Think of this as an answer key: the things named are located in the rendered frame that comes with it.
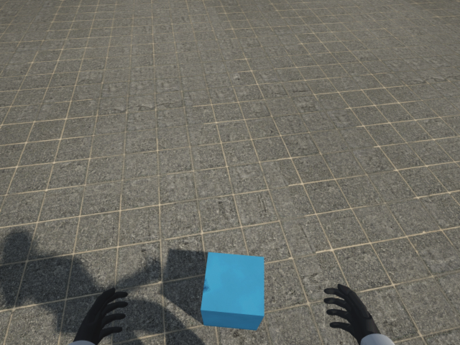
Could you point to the carton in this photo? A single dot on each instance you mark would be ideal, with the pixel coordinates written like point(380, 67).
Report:
point(233, 291)

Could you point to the left robot hand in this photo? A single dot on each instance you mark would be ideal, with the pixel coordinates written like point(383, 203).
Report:
point(91, 327)

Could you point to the right robot hand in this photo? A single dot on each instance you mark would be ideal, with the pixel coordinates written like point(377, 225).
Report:
point(361, 322)

